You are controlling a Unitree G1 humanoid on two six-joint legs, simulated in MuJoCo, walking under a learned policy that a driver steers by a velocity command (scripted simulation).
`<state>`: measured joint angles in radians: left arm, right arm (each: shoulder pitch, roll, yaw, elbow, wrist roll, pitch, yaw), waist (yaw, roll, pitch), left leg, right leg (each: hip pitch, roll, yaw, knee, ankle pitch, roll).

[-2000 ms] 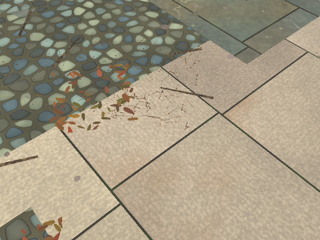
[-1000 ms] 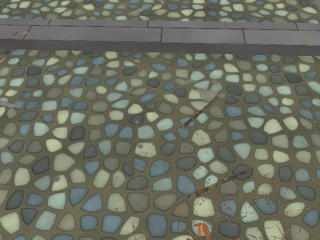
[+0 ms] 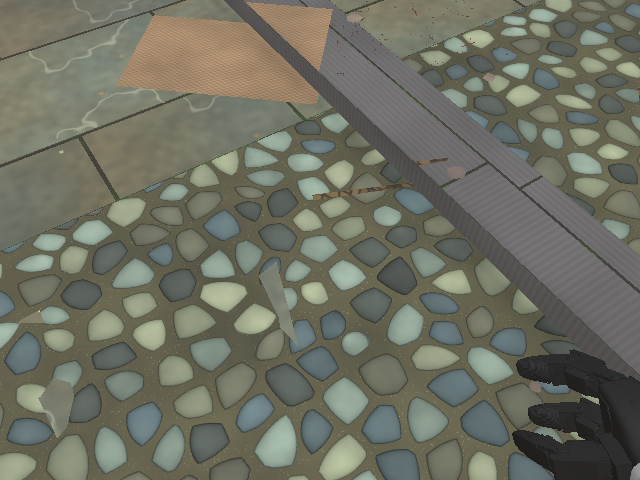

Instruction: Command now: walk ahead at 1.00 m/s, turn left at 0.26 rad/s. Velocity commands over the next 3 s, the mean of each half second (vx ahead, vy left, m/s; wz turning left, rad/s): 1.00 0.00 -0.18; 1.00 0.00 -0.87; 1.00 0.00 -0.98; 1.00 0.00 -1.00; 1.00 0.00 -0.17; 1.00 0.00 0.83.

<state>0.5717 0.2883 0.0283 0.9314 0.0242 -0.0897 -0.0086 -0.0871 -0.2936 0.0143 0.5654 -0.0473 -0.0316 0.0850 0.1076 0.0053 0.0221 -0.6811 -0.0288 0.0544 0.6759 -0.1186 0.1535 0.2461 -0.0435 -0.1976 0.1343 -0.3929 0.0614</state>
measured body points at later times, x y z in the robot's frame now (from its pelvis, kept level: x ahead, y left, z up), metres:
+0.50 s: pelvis +0.50 +0.00 -0.01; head +0.52 +0.00 +0.44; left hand +0.71 +0.21 -0.11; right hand +0.42 -0.27 -0.14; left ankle +0.21 +0.07 -0.66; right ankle +0.64 -0.05 -0.72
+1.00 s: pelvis +0.96 -0.05 +0.01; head +0.99 -0.06 +0.46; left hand +1.20 +0.16 -0.10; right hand +0.96 -0.36 -0.07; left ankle +1.07 +0.04 -0.72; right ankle +0.78 -0.06 -0.58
